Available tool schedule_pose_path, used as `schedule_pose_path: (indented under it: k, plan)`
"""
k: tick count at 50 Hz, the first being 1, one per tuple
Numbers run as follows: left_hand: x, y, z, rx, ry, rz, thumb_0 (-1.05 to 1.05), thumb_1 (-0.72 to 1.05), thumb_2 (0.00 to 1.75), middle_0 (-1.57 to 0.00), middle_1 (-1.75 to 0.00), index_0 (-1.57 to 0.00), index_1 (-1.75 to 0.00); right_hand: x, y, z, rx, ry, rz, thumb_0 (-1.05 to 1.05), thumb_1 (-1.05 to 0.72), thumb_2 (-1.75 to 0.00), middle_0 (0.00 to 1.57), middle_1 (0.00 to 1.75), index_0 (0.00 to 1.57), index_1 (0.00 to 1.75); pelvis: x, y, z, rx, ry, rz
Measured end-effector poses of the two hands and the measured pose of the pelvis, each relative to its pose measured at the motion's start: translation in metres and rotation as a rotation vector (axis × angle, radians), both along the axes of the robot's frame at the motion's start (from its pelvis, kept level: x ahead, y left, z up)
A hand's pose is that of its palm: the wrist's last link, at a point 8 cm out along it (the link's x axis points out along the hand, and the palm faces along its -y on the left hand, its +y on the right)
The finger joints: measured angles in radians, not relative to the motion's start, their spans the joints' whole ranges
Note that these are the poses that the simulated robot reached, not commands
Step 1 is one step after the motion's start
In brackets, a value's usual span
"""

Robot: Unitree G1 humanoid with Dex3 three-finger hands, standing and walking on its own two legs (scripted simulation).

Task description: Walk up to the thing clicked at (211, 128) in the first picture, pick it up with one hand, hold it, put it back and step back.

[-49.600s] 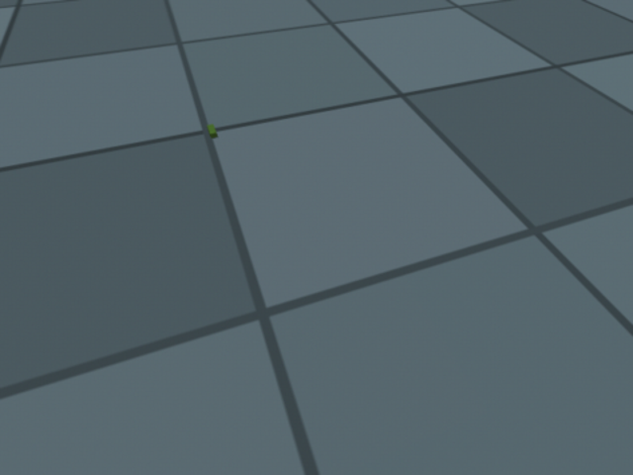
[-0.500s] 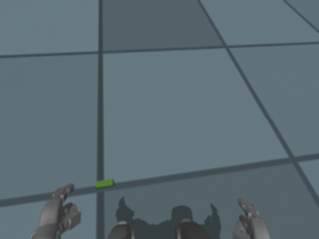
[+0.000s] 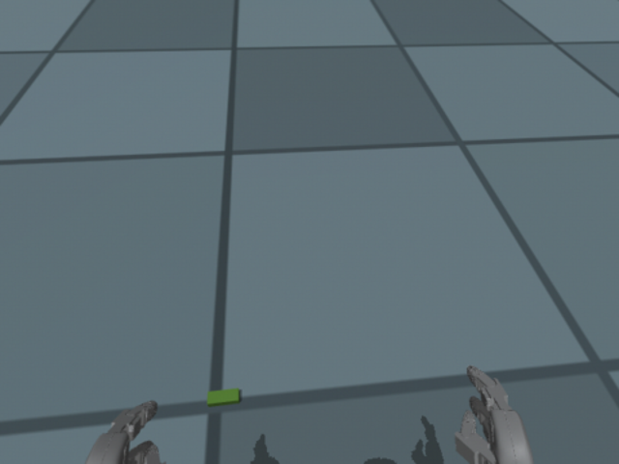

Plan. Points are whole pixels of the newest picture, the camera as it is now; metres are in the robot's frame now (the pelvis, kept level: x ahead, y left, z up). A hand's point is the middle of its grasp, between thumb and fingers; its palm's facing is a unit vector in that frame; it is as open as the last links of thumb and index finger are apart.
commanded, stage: home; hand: left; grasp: from above
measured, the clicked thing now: (223, 397) +0.46 +0.23 -0.70
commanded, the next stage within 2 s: stand in 1.72 s
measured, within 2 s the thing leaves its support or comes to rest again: neither
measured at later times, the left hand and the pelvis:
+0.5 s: hand out of the picture +0.16 +0.17 -0.05, palm faces +0.03 -0.98 -0.20, open 7.3 cm; pelvis +0.00 +0.00 +0.00, yaw +0 degrees
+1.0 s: hand out of the picture +0.16 +0.18 -0.05, palm faces +0.03 -0.98 -0.21, open 7.3 cm; pelvis +0.00 +0.00 +0.00, yaw +0 degrees
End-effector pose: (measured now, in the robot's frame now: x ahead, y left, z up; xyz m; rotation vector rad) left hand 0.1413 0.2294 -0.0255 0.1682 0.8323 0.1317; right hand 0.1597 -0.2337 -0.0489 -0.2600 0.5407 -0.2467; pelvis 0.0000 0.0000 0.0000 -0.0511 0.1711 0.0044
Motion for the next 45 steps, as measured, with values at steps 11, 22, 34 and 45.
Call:
schedule_pose_path:
  k: [11, 22, 34, 45]
  plan:
    - [0.004, -0.004, 0.001, 0.004, -0.006, -0.012, 0.01, 0.91, 0.90, -0.20, -0.30, -0.20, -0.30, -0.013, -0.007, -0.007, -0.004, 0.047, -0.022, 0.02, -0.90, -0.90, 0.20, 0.30, 0.21, 0.29, 0.001, -0.003, 0.000, 0.002, -0.004, -0.003]
    - [0.006, -0.006, 0.001, 0.004, -0.005, -0.019, 0.01, 0.91, 0.90, -0.20, -0.30, -0.20, -0.30, -0.025, -0.013, -0.012, 0.000, 0.068, -0.052, 0.02, -0.90, -0.90, 0.20, 0.30, 0.21, 0.29, 0.000, -0.003, -0.001, 0.004, -0.003, -0.009]
    - [0.002, -0.006, 0.001, 0.003, -0.008, -0.020, 0.01, 0.91, 0.90, -0.20, -0.30, -0.20, -0.30, -0.022, -0.012, -0.008, -0.001, 0.041, -0.046, 0.02, -0.91, -0.90, 0.20, 0.30, 0.21, 0.29, -0.003, -0.004, -0.001, 0.004, -0.010, -0.009]
    - [-0.001, -0.005, 0.001, 0.002, -0.005, -0.018, 0.01, 0.91, 0.90, -0.20, -0.30, -0.20, -0.30, -0.020, -0.010, -0.008, 0.001, 0.031, -0.036, 0.02, -0.90, -0.90, 0.20, 0.30, 0.21, 0.29, -0.005, -0.003, -0.001, 0.004, -0.007, -0.008]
